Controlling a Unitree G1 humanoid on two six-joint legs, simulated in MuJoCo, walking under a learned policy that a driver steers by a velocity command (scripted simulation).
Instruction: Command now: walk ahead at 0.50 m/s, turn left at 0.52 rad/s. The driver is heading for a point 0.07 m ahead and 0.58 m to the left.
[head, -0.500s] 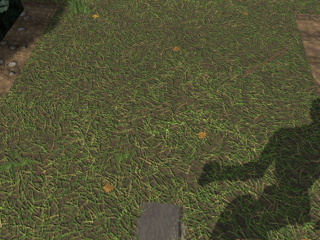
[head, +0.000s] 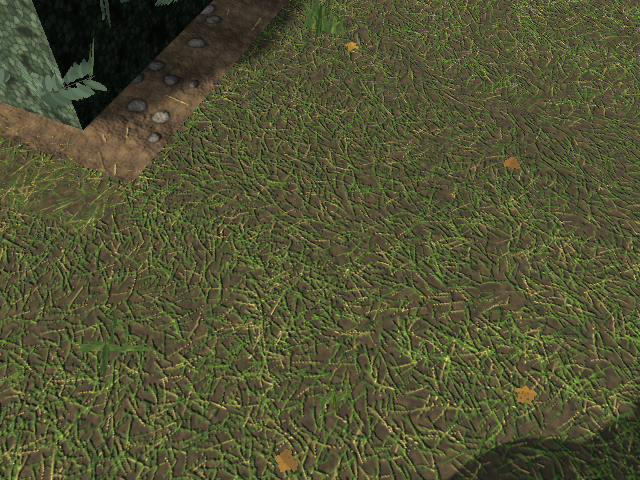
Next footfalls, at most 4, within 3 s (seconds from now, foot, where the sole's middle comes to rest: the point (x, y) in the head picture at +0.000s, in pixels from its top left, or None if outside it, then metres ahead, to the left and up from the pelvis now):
0.50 right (371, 459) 0.48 -0.06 -0.75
1.02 left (222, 385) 0.63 0.26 -0.75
1.60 right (217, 281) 0.89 0.30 -0.75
2.12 left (61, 305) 0.81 0.66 -0.75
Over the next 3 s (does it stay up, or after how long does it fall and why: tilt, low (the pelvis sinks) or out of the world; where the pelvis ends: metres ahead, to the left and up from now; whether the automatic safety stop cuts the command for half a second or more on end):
stays up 0.90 0.87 0.02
